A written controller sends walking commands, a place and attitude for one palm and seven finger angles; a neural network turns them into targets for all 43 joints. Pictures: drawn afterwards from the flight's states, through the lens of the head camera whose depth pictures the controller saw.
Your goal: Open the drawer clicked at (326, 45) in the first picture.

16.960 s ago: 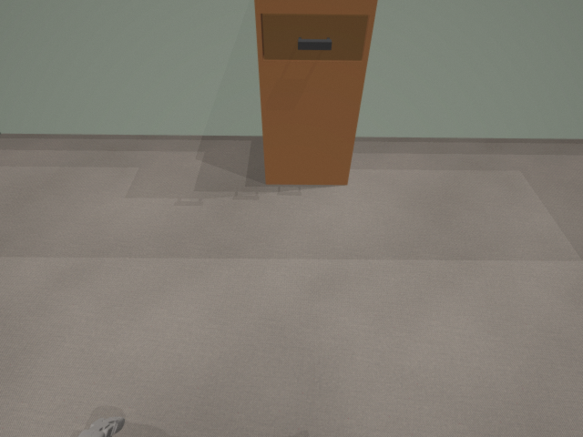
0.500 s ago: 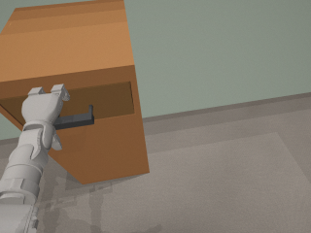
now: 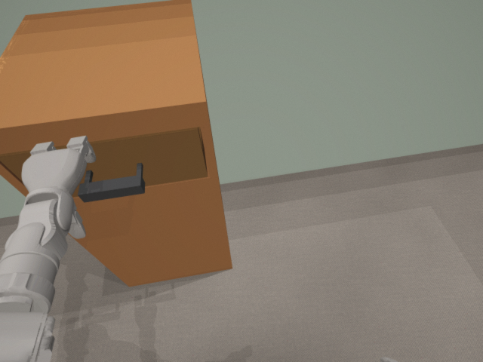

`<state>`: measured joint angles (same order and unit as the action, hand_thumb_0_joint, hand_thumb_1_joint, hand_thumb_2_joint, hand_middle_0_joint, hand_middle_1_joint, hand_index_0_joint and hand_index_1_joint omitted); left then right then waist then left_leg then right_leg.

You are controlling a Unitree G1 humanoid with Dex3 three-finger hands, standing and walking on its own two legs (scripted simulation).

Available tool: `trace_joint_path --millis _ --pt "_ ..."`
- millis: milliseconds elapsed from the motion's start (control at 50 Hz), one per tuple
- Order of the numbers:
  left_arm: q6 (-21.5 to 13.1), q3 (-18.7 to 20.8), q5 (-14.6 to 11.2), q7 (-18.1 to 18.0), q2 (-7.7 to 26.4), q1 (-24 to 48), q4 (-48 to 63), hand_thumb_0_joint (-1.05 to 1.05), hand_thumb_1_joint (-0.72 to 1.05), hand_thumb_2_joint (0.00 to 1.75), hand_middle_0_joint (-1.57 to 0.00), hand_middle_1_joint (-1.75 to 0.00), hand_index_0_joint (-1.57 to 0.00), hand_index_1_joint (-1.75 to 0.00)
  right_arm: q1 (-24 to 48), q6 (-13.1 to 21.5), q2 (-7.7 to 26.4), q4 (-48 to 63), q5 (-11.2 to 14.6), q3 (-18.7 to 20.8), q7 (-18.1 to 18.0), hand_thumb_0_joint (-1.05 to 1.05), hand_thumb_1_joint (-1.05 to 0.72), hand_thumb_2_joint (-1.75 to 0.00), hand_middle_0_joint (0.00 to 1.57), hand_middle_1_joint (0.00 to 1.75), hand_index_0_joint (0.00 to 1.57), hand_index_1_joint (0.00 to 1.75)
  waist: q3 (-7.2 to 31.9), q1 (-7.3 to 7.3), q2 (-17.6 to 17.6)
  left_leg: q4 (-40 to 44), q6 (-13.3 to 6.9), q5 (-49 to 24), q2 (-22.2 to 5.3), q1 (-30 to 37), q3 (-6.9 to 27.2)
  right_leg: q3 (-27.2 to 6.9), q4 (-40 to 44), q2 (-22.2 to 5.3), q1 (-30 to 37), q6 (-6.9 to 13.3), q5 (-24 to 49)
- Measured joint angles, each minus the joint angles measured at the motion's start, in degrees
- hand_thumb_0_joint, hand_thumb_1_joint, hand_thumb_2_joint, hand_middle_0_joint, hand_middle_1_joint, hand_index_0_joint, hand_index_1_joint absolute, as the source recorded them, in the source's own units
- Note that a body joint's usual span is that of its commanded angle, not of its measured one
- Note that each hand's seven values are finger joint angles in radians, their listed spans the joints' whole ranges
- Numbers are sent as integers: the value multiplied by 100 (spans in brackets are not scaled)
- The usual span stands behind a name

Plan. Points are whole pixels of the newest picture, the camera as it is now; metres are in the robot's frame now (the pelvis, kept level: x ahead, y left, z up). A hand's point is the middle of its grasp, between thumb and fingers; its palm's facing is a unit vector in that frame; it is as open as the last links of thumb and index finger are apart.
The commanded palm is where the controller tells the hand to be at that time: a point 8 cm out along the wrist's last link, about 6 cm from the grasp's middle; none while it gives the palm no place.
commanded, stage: move the hooked fingers above the handle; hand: left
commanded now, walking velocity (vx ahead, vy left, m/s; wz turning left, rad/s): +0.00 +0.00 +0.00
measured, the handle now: (113, 179) +0.46 +0.30 -0.02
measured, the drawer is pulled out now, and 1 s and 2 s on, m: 0.00 0.00 0.00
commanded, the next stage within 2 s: lift the fingers back up to retry in 1.70 s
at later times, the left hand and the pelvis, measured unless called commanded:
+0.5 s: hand (81, 186) +0.40 +0.32 +0.04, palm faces -0.07 -0.01 -1.00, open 13.8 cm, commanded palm +0.37 +0.33 +0.10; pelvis +0.00 +0.00 +0.00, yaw -2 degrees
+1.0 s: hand (87, 179) +0.41 +0.31 +0.05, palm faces +0.02 -0.01 -1.00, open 13.7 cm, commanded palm +0.37 +0.32 +0.11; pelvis +0.00 +0.01 +0.00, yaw -1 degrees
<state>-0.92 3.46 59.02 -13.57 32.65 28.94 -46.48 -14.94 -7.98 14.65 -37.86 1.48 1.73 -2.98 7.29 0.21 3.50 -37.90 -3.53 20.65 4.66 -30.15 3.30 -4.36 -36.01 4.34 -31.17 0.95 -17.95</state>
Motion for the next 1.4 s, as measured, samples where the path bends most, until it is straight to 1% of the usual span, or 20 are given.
trace_joint_path --millis 60,120,180,240,280,360,420,500,580,660,720,780,840,900,980,1060,1140,1220,1320,1400 --pt "-28 -225 -93 295 37 -11 -71 0 -48 30 -32 -120 -31 -120 -103 30 15 7 35 5 -47 1 -91 -90 20 30 20 30 -40 14 4 5 3 -7 14 25 85 83 44 -18 64 6 -3" --pt "-378 -409 -117 467 -52 1 116 -1 -48 30 -32 -120 -32 -120 -181 87 23 -17 10 40 -109 1 -91 -90 20 30 20 30 -88 27 -45 -60 10 11 40 -6 177 180 19 -40 73 15 -36" --pt "-830 -458 -5 355 -163 69 389 -1 -48 30 -32 -120 -32 -120 -178 141 27 -62 -44 84 -150 1 -91 -90 20 30 20 30 -99 -6 -107 -190 26 59 57 -120 224 238 -90 -50 -21 25 -93" --pt "-1067 -254 122 -20 -197 170 500 -1 -48 30 -32 -120 -32 -120 -83 143 34 -103 -94 98 -143 1 -91 -90 20 30 20 30 -55 -88 -136 -314 35 120 43 -266 174 201 -226 -27 -187 32 -138" --pt "-1005 -57 125 -250 -163 240 444 0 -48 30 -33 -121 -32 -120 -4 109 44 -129 -132 87 -101 1 -91 -90 20 30 20 30 -18 -131 -123 -350 33 148 19 -328 100 132 -283 0 -279 30 -148" --pt "-680 -50 -1 -463 -220 234 223 0 -48 30 -41 -128 -32 -120 56 -28 70 -139 -97 45 -17 1 -91 -90 20 30 20 30 33 -89 -14 -249 6 130 -20 -283 -51 -24 -243 35 -297 4 -105" --pt "-370 29 -51 -346 -253 205 3 0 -48 30 -40 -127 -33 -122 87 -164 28 -140 -30 -40 -9 1 -91 -90 20 30 20 30 55 -43 14 -61 -4 59 -39 -147 -154 -138 -136 46 -221 -11 -37" --pt "-76 254 -12 -28 -2 143 -455 0 -48 30 -37 -124 -32 -122 77 -223 -76 -71 38 -127 -71 1 -91 -90 20 30 20 30 25 -60 -20 113 5 -20 -62 -16 -176 -172 7 58 -110 -3 37" --pt "-256 210 59 290 298 4 -486 0 -48 30 -34 -122 -32 -121 -83 -101 -93 20 59 -66 -151 1 -91 -90 20 30 20 30 -11 -46 -76 62 17 -20 -64 -66 -30 -25 83 53 -68 20 56" --pt "-742 -162 10 404 286 49 -98 -1 -48 30 -33 -121 -32 -120 -228 69 18 -16 17 93 -209 1 -91 -90 20 30 20 30 -84 16 -109 -186 17 51 2 -235 188 209 -12 -3 -112 18 -26" --pt "-1084 -334 4 256 126 189 200 -1 -48 30 -33 -121 -32 -120 -216 143 104 -100 -19 180 -219 1 -91 -90 20 30 20 30 -86 2 -136 -400 9 125 55 -407 268 306 -177 -43 -239 0 -117" --pt "-1196 -298 76 -78 -25 372 275 -1 -49 30 -33 -120 -32 -120 -124 166 150 -144 -62 191 -176 1 -91 -90 20 30 20 30 -21 -98 -153 -561 -4 197 78 -573 239 293 -345 -55 -413 -18 -191" --pt "-1012 -167 99 -417 -148 395 206 -1 -48 30 -40 -126 -32 -120 -68 128 155 -136 -105 168 -83 1 -91 -90 20 30 20 30 49 -138 -117 -611 -25 235 70 -636 142 204 -432 -45 -513 -40 -220" --pt "-687 -140 129 -514 -251 275 181 0 -48 30 -42 -127 -33 -120 -24 14 132 -120 -113 97 29 1 -91 -90 20 30 20 30 94 -123 -18 -533 -48 217 46 -559 29 86 -394 -27 -479 -71 -185" --pt "-114 -30 10 -378 -281 192 17 0 -48 30 -39 -125 -33 -121 -2 -98 4 -93 -46 -17 78 1 -91 -90 20 30 20 30 81 -92 83 -292 -77 133 20 -303 -86 -45 -221 -13 -281 -90 -93" --pt "86 74 -73 -27 -76 165 -197 0 -48 30 -36 -123 -33 -121 -64 -131 -147 -42 31 -138 18 1 -91 -90 20 30 20 30 39 -74 46 -62 -73 30 7 -72 -96 -72 -34 -15 -71 -75 -3" --pt "-77 -144 -8 335 109 142 -215 0 -48 30 -34 -121 -32 -120 -196 -40 -165 27 56 -123 -49 1 -91 -90 20 30 20 30 -8 -46 -14 -29 -51 -11 21 -14 27 48 62 -36 45 -50 28" --pt "-551 -408 -67 492 6 105 92 -1 -48 30 -33 -121 -32 -120 -262 64 -56 24 14 -1 -101 1 -91 -90 20 30 20 30 -84 8 -62 -145 -39 12 59 -68 156 186 18 -70 56 -43 -9" --pt "-1040 -375 108 77 -173 222 329 -1 -49 30 -32 -120 -32 -120 -150 145 77 -39 -59 105 -129 1 -91 -90 20 30 20 30 -83 -51 -134 -377 -23 92 88 -312 180 233 -222 -84 -185 -35 -107" --pt "-872 -58 176 -394 -119 409 204 0 -48 30 -33 -121 -32 -120 7 120 122 -81 -123 93 -70 1 -91 -90 20 30 20 30 -39 -140 -132 -471 -14 141 54 -477 81 146 -356 -44 -396 -34 -135"
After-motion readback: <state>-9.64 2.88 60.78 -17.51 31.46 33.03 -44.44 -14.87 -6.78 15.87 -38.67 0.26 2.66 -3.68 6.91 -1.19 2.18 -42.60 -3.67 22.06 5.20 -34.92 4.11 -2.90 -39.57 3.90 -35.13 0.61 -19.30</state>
